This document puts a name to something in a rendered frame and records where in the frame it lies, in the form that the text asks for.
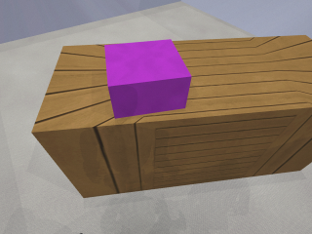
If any pedestal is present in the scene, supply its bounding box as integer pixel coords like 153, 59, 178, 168
31, 35, 312, 198

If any carton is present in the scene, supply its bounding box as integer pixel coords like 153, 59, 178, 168
104, 39, 192, 119

